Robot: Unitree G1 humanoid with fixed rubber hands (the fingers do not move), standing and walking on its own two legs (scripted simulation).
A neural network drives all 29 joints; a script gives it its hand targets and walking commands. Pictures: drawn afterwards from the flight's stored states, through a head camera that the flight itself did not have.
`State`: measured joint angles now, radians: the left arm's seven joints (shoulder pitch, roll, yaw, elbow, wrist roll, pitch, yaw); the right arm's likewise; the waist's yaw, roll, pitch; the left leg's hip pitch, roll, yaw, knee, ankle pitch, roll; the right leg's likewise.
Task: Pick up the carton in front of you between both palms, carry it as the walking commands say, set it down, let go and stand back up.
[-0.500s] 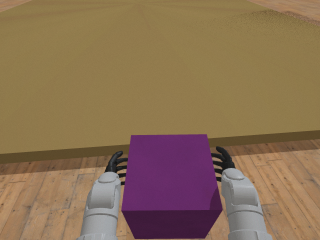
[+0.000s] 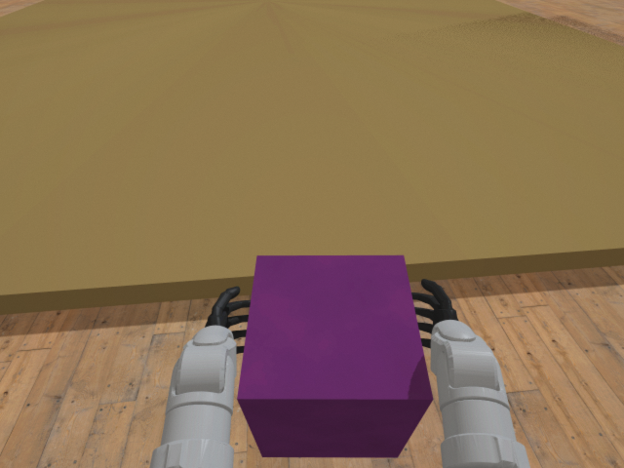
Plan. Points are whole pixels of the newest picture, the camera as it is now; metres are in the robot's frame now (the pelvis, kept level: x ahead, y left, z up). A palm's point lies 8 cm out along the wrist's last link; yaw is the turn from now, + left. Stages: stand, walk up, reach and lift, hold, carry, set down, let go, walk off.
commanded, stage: hold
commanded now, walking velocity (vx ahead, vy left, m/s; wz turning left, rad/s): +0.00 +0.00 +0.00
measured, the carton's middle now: (330, 360) +0.31 +0.00 -0.03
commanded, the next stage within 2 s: carry in 0.22 s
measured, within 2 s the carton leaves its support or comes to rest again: neither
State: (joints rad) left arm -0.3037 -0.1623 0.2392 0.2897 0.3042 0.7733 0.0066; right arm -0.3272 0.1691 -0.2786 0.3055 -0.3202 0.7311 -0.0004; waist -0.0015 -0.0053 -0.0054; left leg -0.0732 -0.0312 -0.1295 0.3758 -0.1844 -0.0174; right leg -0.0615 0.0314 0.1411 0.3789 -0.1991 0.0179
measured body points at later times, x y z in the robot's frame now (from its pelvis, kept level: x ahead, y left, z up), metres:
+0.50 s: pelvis +0.06 -0.02 -0.01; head +0.02 -0.03 +0.44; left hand +0.35 +0.12 +0.06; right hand +0.35 -0.18 +0.07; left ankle +0.03 +0.12 -0.73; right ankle +0.01 -0.14 -0.74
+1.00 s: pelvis +0.31 -0.07 -0.02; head +0.30 -0.08 +0.43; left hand +0.57 +0.07 +0.07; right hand +0.57 -0.23 +0.08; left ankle +0.17 +0.05 -0.67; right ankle +0.33 -0.14 -0.74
